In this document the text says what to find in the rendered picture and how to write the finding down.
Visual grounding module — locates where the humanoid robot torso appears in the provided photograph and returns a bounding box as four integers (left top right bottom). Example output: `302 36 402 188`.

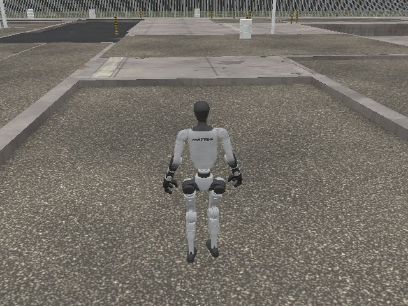
188 125 218 191

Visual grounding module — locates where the right robot forearm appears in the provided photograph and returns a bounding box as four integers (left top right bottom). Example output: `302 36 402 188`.
228 153 240 176

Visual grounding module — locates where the humanoid robot head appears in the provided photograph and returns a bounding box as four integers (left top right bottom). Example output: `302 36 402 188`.
191 101 213 131

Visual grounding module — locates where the right robot upper arm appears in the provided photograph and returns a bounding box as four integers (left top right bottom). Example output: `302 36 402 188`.
216 128 235 163

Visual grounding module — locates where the right robot hand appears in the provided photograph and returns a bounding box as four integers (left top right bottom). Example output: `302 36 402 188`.
228 173 243 187

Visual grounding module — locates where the left robot forearm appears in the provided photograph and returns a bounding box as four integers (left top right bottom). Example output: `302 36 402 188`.
165 155 178 181

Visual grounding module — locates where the left robot upper arm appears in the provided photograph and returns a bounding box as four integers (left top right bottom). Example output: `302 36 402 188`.
172 129 189 165

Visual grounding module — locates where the left robot hand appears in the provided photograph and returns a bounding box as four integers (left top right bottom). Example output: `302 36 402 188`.
163 178 178 194

